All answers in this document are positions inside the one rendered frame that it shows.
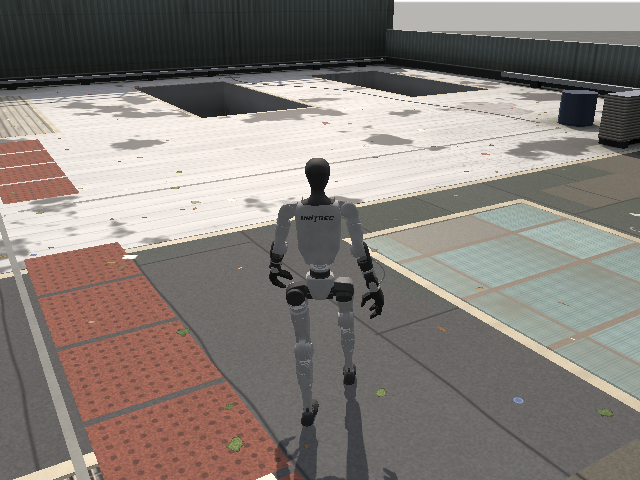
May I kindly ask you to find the robot right upper arm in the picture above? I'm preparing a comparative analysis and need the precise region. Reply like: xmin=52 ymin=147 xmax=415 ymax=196
xmin=339 ymin=201 xmax=366 ymax=258

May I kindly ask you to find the robot left forearm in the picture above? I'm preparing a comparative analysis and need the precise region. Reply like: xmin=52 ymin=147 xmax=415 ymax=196
xmin=269 ymin=240 xmax=284 ymax=273

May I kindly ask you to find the robot left upper arm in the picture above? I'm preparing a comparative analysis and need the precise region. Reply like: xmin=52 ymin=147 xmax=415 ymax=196
xmin=272 ymin=201 xmax=298 ymax=255

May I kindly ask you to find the robot left foot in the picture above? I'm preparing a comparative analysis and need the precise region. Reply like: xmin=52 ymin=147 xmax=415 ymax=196
xmin=301 ymin=399 xmax=319 ymax=427

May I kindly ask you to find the robot right forearm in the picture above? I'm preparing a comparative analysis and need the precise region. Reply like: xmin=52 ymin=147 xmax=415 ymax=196
xmin=357 ymin=242 xmax=381 ymax=292

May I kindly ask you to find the robot right foot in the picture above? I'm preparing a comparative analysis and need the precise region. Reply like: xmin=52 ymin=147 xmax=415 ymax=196
xmin=343 ymin=364 xmax=356 ymax=385

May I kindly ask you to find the left robot hand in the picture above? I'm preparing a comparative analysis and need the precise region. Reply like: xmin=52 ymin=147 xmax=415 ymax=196
xmin=269 ymin=269 xmax=293 ymax=288

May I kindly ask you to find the right robot hand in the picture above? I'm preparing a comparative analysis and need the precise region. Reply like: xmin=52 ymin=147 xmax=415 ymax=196
xmin=361 ymin=288 xmax=384 ymax=319

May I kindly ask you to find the robot foot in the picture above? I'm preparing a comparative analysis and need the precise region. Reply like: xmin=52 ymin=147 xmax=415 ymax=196
xmin=301 ymin=399 xmax=319 ymax=427
xmin=343 ymin=364 xmax=356 ymax=385

